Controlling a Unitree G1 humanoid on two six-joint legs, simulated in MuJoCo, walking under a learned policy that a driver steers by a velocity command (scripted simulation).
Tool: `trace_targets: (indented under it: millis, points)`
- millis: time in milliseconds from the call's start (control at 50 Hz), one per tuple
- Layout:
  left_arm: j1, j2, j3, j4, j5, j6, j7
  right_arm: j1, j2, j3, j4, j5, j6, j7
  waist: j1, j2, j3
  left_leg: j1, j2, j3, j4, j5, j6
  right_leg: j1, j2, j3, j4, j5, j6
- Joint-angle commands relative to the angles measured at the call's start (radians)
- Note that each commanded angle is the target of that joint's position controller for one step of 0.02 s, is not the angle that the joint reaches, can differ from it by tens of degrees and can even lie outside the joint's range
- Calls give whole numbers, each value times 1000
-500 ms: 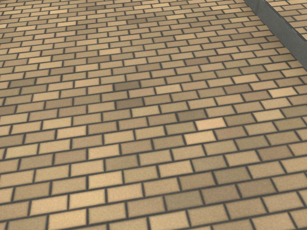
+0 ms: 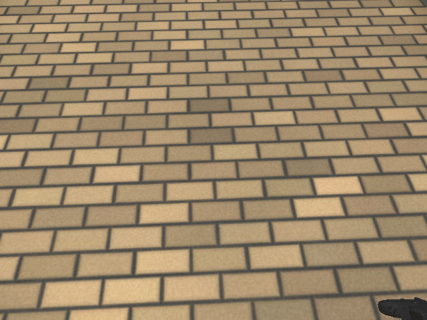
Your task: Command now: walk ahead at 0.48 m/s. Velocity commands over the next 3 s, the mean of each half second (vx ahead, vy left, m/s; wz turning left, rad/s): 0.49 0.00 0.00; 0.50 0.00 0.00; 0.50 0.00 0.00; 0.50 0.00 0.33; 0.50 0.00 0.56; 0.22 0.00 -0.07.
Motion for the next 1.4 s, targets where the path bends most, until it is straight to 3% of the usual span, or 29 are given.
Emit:
trace_targets:
  millis: [20,60,80,100,120,140,160,180,220,240,320,380,420,480,500,520,540,580,620,780,900,980,1020,1040,1060,1080,1100,1160,1400]
  points:
    - [73,101,10,5,13,19,12,-5,-29,5,1,-11,-31,-19,4,-41,114,169,2,31,-165,94,-4,-151,-114,60,183,533,-141]
    - [55,123,18,19,2,48,23,361,-90,-23,148,-27,-43,-46,-154,12,-24,477,-2,48,-278,144,-7,-156,-77,50,655,672,-142]
    - [43,128,34,31,-34,53,14,510,-148,-46,198,-41,-41,-49,-241,139,-124,765,29,58,-238,196,-4,-355,9,-1,1019,356,-117]
    - [158,59,38,44,-77,54,12,580,-219,-45,208,-56,-45,-38,-177,296,-207,1107,159,11,221,750,-3,-748,98,36,1468,-294,-76]
    - [227,73,25,31,-118,32,22,642,-221,-54,208,-2,-41,-27,-188,294,-424,1370,359,-213,373,884,123,-985,64,167,1516,-152,-80]
    - [110,99,22,15,-91,31,24,617,-180,-54,191,5,-27,-27,-232,139,-431,1282,360,-270,220,504,153,-1089,-4,97,1466,-35,-70]
    - [13,79,12,-22,-63,45,14,515,-203,-64,177,1,-19,-54,-203,198,-400,1096,401,-400,33,-176,242,-1136,-36,6,1435,81,-58]
    - [-90,86,9,-30,-8,57,-6,422,-104,-36,135,-19,-27,-72,-198,44,-284,821,340,-397,-110,-591,246,-1068,-92,-9,1356,204,-70]
    - [-201,83,19,-62,20,76,-41,343,-69,-12,155,-15,-74,-76,-132,41,-51,395,328,-382,-185,-500,229,-898,-140,61,1014,360,-67]
    - [-274,39,10,-106,5,89,-57,305,-77,-11,172,-3,-86,-76,-75,24,67,194,238,-260,-269,-488,195,-808,-169,42,736,443,-37]
    - [-230,-21,-21,-72,-20,69,-84,270,-28,-6,182,15,-90,-58,-47,123,-15,182,98,-13,-257,-163,155,-490,-123,-38,271,696,-43]
    - [-380,15,-16,-111,-15,75,-85,357,-29,-9,212,35,-68,-55,-98,36,18,342,127,-34,-285,-301,139,-532,-106,-74,160,686,-72]
    - [-452,28,-9,-136,-9,76,-85,416,-43,-13,233,22,-51,-57,-123,0,64,436,147,-46,-267,-352,137,-568,-94,-88,95,618,-91]
    - [-278,46,13,-72,-2,54,-74,447,-40,-9,250,6,-34,-63,-55,-52,17,453,89,19,3,-259,103,-329,-31,-113,-48,530,-116]
    - [-101,117,37,-29,12,37,-60,448,-7,3,226,7,-35,-61,5,-137,-87,338,24,81,279,-350,74,-119,-164,70,-98,440,-168]
    - [3,229,66,-9,9,39,-47,535,88,22,197,27,-39,-56,-20,-368,-198,9,-149,145,652,-927,28,135,-446,560,-236,315,-300]
    - [-48,190,60,-9,-33,56,-45,449,-18,-3,199,-1,-30,-65,-12,-224,-149,-119,-140,21,752,-1010,38,80,-430,644,-319,187,-300]
    - [-219,90,37,-45,-28,53,-46,323,-16,-8,172,8,-37,-59,-70,-121,33,-129,-48,-17,708,-834,50,-128,-345,393,-337,314,-243]
    - [-251,44,26,-33,-33,36,-40,352,14,-5,197,-4,-23,-56,-130,-135,51,-2,-13,-15,616,-767,25,-247,-271,232,-363,551,-194]
    - [-119,57,28,27,-37,14,-35,122,41,-2,139,-5,5,-45,-117,-93,73,-70,-6,42,378,-571,-44,-206,-230,69,-418,776,-213]
    - [-36,65,31,60,-26,16,-35,-20,39,10,87,5,-7,-44,-72,-114,103,-19,-36,84,153,-514,-11,-126,-245,27,-397,840,-206]
    - [-57,83,37,72,-18,20,-24,63,10,-4,93,2,-24,-55,-126,-115,78,129,-81,105,65,-630,49,-68,-270,3,-258,1098,-175]
    - [-74,69,32,68,-24,23,-29,371,-31,-30,197,-10,-44,-72,-248,-50,-86,513,-104,103,-5,-622,94,-180,-189,-68,112,1152,-137]
    - [-19,-5,12,33,-54,25,-39,524,-134,-56,221,-32,-52,-81,-265,117,-225,800,166,-270,-67,-801,174,-467,-85,-128,466,779,-92]
    - [36,-18,16,36,-52,25,-44,519,-181,-65,226,-16,-42,-71,-227,233,-285,881,311,-663,-234,-838,247,-679,56,-43,690,175,-87]
    - [-57,47,36,26,-37,31,-42,397,-131,-53,210,7,-34,-69,-186,92,-143,757,265,-567,-247,-941,212,-755,-22,41,757,259,-108]
    - [-124,43,36,8,-35,25,-49,303,-59,-35,187,11,-37,-66,-163,21,-29,609,233,-429,-267,-888,187,-756,-65,31,722,366,-112]
    - [-128,-14,30,14,-11,48,-61,268,41,-2,204,12,-58,-72,-96,35,28,434,121,-192,-315,-598,125,-644,-127,11,602,473,-90]
    - [-515,-37,10,-132,-25,74,-76,508,20,12,283,15,-75,-87,-166,23,101,563,68,-21,-358,-257,134,-779,-110,-105,152,717,-26]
